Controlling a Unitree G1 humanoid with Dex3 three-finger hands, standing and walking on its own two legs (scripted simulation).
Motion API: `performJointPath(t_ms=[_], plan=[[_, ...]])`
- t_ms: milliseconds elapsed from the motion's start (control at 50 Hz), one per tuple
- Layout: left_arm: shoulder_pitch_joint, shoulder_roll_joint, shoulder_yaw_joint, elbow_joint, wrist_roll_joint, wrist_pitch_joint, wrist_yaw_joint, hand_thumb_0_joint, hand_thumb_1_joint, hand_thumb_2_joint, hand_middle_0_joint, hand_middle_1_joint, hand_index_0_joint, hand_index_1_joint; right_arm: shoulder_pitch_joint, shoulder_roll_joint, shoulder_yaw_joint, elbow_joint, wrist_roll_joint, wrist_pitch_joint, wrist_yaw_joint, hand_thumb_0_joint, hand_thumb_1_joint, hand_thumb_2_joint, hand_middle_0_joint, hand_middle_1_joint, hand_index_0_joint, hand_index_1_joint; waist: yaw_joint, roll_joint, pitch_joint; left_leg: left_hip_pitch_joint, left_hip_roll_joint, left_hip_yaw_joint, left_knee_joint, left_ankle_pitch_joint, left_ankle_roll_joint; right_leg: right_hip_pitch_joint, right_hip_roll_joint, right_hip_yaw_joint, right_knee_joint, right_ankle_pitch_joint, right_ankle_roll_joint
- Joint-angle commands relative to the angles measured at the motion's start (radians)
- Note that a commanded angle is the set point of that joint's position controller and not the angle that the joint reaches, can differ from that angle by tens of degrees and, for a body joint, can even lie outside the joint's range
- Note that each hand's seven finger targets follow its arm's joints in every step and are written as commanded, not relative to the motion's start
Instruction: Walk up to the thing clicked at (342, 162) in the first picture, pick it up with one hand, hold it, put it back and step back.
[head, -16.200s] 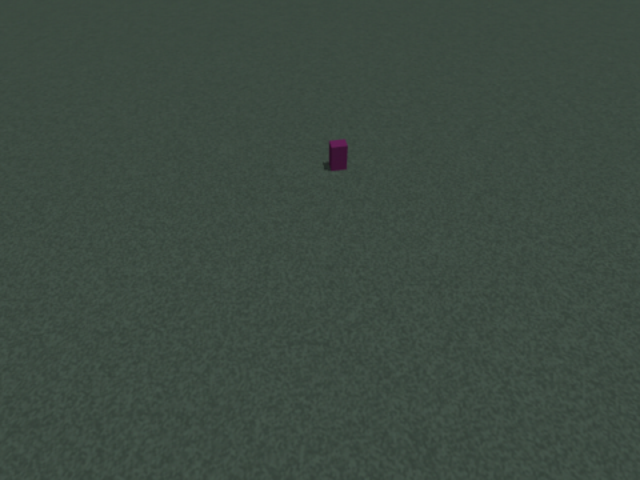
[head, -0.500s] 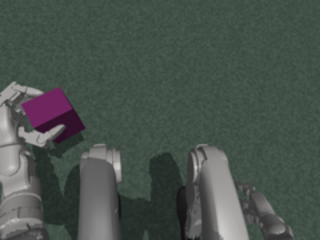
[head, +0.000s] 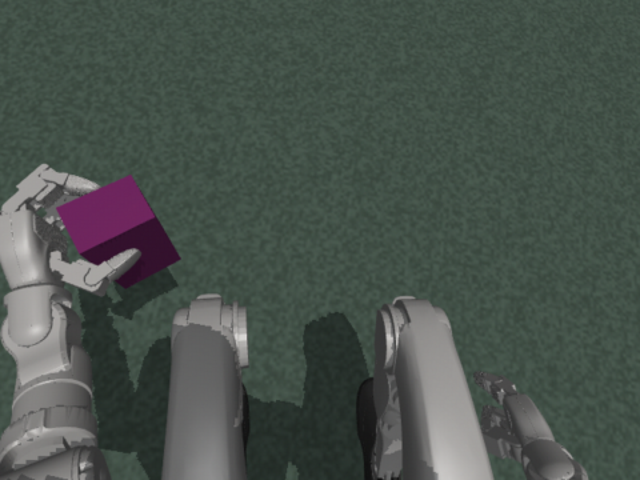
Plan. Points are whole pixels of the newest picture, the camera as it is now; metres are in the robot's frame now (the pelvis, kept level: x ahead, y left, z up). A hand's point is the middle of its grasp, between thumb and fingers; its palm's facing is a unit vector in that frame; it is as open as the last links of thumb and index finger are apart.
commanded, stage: lift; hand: left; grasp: from the side
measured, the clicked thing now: (127, 237) +0.39 +0.26 -0.07
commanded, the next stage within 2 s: none
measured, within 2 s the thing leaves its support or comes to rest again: neither
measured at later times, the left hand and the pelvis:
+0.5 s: hand (74, 218) +0.38 +0.27 +0.02, palm faces +0.27 -0.96 -0.05, open 10.0 cm; pelvis +0.00 +0.00 +0.04, yaw +1 degrees
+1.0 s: hand out of the picture +0.38 +0.25 +0.20, palm faces +0.29 -0.95 -0.06, open 10.0 cm; pelvis +0.03 +0.00 +0.17, yaw +3 degrees
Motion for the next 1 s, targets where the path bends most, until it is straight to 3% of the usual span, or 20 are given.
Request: performJointPath(t_ms=[0, 60, 80, 120, 160, 260, 300, 320, 460, 580, 600, 640, 660, 700, 720, 800, 820, 860, 940, 980], plan=[[-0.256, 0.220, 0.044, -0.240, -0.023, -0.084, -0.001, 0.000, -0.002, 1.294, -1.337, -1.456, -1.345, -1.471, 0.081, -0.197, -0.077, -0.075, 0.004, -0.027, -0.014, 0.000, -0.913, -0.901, 0.200, 0.300, 0.199, 0.300, 0.006, 0.156, -0.628, 0.473, -0.026, 0.082, -0.273, 0.122, 0.052, 0.284, 0.025, -0.050, -0.266, 0.174, -0.062], [-0.262, 0.228, 0.055, -0.227, -0.020, -0.086, 0.003, 0.000, 0.007, 1.284, -1.326, -1.440, -1.334, -1.455, 0.090, -0.194, -0.074, -0.066, 0.001, -0.027, -0.013, 0.000, -0.914, -0.901, 0.200, 0.300, 0.199, 0.300, 0.007, 0.152, -0.642, 0.476, -0.026, 0.086, -0.272, 0.132, 0.054, 0.310, 0.023, -0.046, -0.272, 0.185, -0.059], [-0.235, 0.211, 0.047, -0.193, -0.019, -0.080, 0.000, 0.000, 0.021, 1.204, -1.356, -1.473, -1.398, -1.450, 0.092, -0.196, -0.076, -0.067, 0.004, -0.028, -0.013, 0.000, -0.940, -0.899, 0.201, 0.299, 0.200, 0.299, 0.007, 0.141, -0.639, 0.485, -0.026, 0.081, -0.276, 0.135, 0.053, 0.292, 0.025, -0.051, -0.263, 0.182, -0.062], [-0.242, 0.238, 0.061, -0.230, -0.017, -0.083, -0.002, 0.000, -0.028, 1.222, -1.352, -1.497, -1.396, -1.476, 0.093, -0.198, -0.079, -0.072, 0.005, -0.025, -0.013, 0.000, -0.936, -0.898, 0.201, 0.299, 0.200, 0.299, 0.021, 0.158, -0.658, 0.502, -0.027, 0.084, -0.291, 0.138, 0.052, 0.306, 0.024, -0.050, -0.268, 0.181, -0.063], [-0.246, 0.229, 0.044, -0.249, -0.014, -0.079, -0.006, 0.000, -0.057, 1.228, -1.366, -1.508, -1.409, -1.488, 0.096, -0.197, -0.080, -0.072, 0.008, -0.024, -0.014, 0.000, -0.936, -0.898, 0.201, 0.299, 0.200, 0.299, 0.019, 0.174, -0.643, 0.514, -0.026, 0.083, -0.309, 0.121, 0.049, 0.293, 0.024, -0.051, -0.275, 0.164, -0.066], [-0.227, 0.213, 0.045, -0.291, -0.042, -0.059, -0.021, 0.000, -0.056, 1.205, -1.348, -1.483, -1.391, -1.462, 0.096, -0.194, -0.086, -0.086, 0.021, -0.031, -0.020, 0.000, -0.938, -0.899, 0.200, 0.299, 0.200, 0.299, 0.018, 0.154, -0.673, 0.529, -0.029, 0.090, -0.327, 0.118, 0.054, 0.331, 0.021, -0.039, -0.316, 0.162, -0.062], [-0.223, 0.200, 0.019, -0.325, -0.046, -0.047, -0.022, 0.000, -0.054, 1.200, -1.345, -1.479, -1.390, -1.457, 0.094, -0.194, -0.083, -0.092, 0.028, -0.033, -0.023, 0.000, -0.935, -0.898, 0.201, 0.299, 0.200, 0.299, 0.016, 0.180, -0.654, 0.548, -0.028, 0.085, -0.355, 0.091, 0.051, 0.323, 0.019, -0.042, -0.329, 0.139, -0.065], [-0.202, 0.220, 0.041, -0.317, -0.046, -0.038, -0.017, 0.000, -0.073, 1.206, -1.352, -1.486, -1.394, -1.466, 0.096, -0.193, -0.087, -0.093, 0.030, -0.034, -0.026, 0.000, -0.937, -0.898, 0.201, 0.299, 0.200, 0.299, 0.025, 0.151, -0.657, 0.542, -0.028, 0.086, -0.360, 0.085, 0.052, 0.344, 0.019, -0.036, -0.348, 0.129, -0.063], [-0.123, 0.173, 0.003, -0.430, -0.066, 0.016, -0.007, 0.000, -0.053, 1.206, -1.333, -1.471, -1.379, -1.448, 0.095, -0.182, -0.094, -0.124, 0.056, -0.037, -0.040, 0.000, -0.930, -0.897, 0.201, 0.299, 0.200, 0.299, 0.021, 0.137, -0.649, 0.584, -0.027, 0.078, -0.426, 0.088, 0.056, 0.388, 0.016, -0.027, -0.418, 0.135, -0.060], [-0.089, 0.143, -0.032, -0.554, -0.076, 0.069, 0.026, 0.000, -0.033, 1.211, -1.331, -1.470, -1.378, -1.446, 0.093, -0.165, -0.096, -0.143, 0.075, -0.045, -0.053, 0.000, -0.922, -0.895, 0.201, 0.299, 0.200, 0.299, 0.023, 0.122, -0.646, 0.633, -0.025, 0.078, -0.497, 0.068, 0.055, 0.474, 0.011, 0.000, -0.513, 0.110, -0.055], [-0.081, 0.146, -0.025, -0.575, -0.076, 0.078, 0.035, 0.000, -0.011, 1.209, -1.333, -1.467, -1.379, -1.443, 0.098, -0.165, -0.100, -0.145, 0.078, -0.047, -0.055, 0.000, -0.923, -0.895, 0.201, 0.299, 0.200, 0.299, 0.032, 0.122, -0.653, 0.653, -0.026, 0.079, -0.510, 0.080, 0.055, 0.492, 0.009, 0.003, -0.526, 0.122, -0.055], [-0.066, 0.117, -0.057, -0.626, -0.079, 0.097, 0.045, 0.000, 0.006, 1.210, -1.324, -1.462, -1.371, -1.437, 0.101, -0.164, -0.103, -0.152, 0.084, -0.050, -0.059, 0.000, -0.916, -0.893, 0.201, 0.299, 0.200, 0.299, 0.028, 0.134, -0.660, 0.715, -0.024, 0.073, -0.539, 0.117, 0.053, 0.511, 0.010, -0.003, -0.541, 0.165, -0.057], [-0.049, 0.131, -0.038, -0.654, -0.078, 0.106, 0.056, 0.000, -0.010, 1.210, -1.333, -1.468, -1.380, -1.443, 0.102, -0.160, -0.102, -0.155, 0.088, -0.050, -0.060, 0.000, -0.917, -0.893, 0.201, 0.299, 0.200, 0.299, 0.040, 0.141, -0.666, 0.738, -0.023, 0.069, -0.560, 0.116, 0.052, 0.523, 0.009, -0.008, -0.548, 0.166, -0.058], [-0.003, 0.109, -0.058, -0.663, -0.073, 0.134, 0.075, 0.000, -0.028, 1.204, -1.326, -1.462, -1.373, -1.438, 0.105, -0.156, -0.104, -0.162, 0.094, -0.049, -0.066, 0.000, -0.919, -0.894, 0.201, 0.299, 0.200, 0.299, 0.033, 0.123, -0.649, 0.766, -0.022, 0.068, -0.588, 0.133, 0.054, 0.564, 0.008, -0.006, -0.585, 0.185, -0.054], [0.004, 0.114, -0.053, -0.686, -0.069, 0.145, 0.090, 0.000, -0.028, 1.212, -1.320, -1.458, -1.365, -1.436, 0.101, -0.151, -0.102, -0.167, 0.096, -0.050, -0.067, 0.000, -0.914, -0.893, 0.201, 0.299, 0.200, 0.299, 0.046, 0.113, -0.648, 0.779, -0.021, 0.068, -0.608, 0.134, 0.053, 0.588, 0.008, -0.003, -0.601, 0.185, -0.054], [0.054, 0.077, -0.102, -0.790, -0.061, 0.190, 0.129, 0.000, -0.016, 1.196, -1.295, -1.436, -1.340, -1.413, 0.111, -0.140, -0.107, -0.182, 0.103, -0.052, -0.075, 0.000, -0.918, -0.894, 0.201, 0.299, 0.200, 0.299, 0.030, 0.124, -0.671, 0.869, -0.023, 0.073, -0.667, 0.196, 0.054, 0.688, 0.005, 0.001, -0.673, 0.247, -0.048], [0.067, 0.091, -0.093, -0.798, -0.059, 0.199, 0.136, 0.000, -0.004, 1.191, -1.285, -1.423, -1.328, -1.401, 0.110, -0.141, -0.108, -0.185, 0.104, -0.053, -0.078, 0.000, -0.913, -0.893, 0.201, 0.299, 0.200, 0.299, 0.035, 0.116, -0.675, 0.896, -0.024, 0.074, -0.685, 0.210, 0.056, 0.719, 0.005, 0.006, -0.696, 0.262, -0.047], [0.079, 0.067, -0.125, -0.833, -0.049, 0.217, 0.152, 0.000, 0.004, 1.184, -1.275, -1.416, -1.320, -1.392, 0.123, -0.136, -0.110, -0.181, 0.105, -0.056, -0.086, 0.000, -0.914, -0.893, 0.201, 0.299, 0.200, 0.299, 0.022, 0.134, -0.651, 0.958, -0.022, 0.068, -0.732, 0.225, 0.052, 0.740, 0.004, 0.003, -0.730, 0.276, -0.046], [0.129, 0.062, -0.119, -0.853, -0.050, 0.246, 0.184, 0.000, -0.004, 1.179, -1.265, -1.407, -1.309, -1.385, 0.131, -0.119, -0.100, -0.182, 0.109, -0.062, -0.096, 0.000, -0.912, -0.893, 0.201, 0.299, 0.200, 0.299, 0.026, 0.108, -0.625, 1.036, -0.024, 0.066, -0.801, 0.291, 0.053, 0.846, 0.006, 0.004, -0.802, 0.335, -0.041], [0.142, 0.022, -0.162, -0.832, -0.047, 0.259, 0.188, 0.000, -0.023, 1.187, -1.267, -1.417, -1.310, -1.395, 0.134, -0.119, -0.099, -0.180, 0.108, -0.069, -0.101, 0.000, -0.912, -0.893, 0.201, 0.299, 0.200, 0.299, 0.007, 0.100, -0.553, 1.061, -0.023, 0.063, -0.847, 0.270, 0.050, 0.861, 0.005, 0.002, -0.842, 0.324, -0.040]])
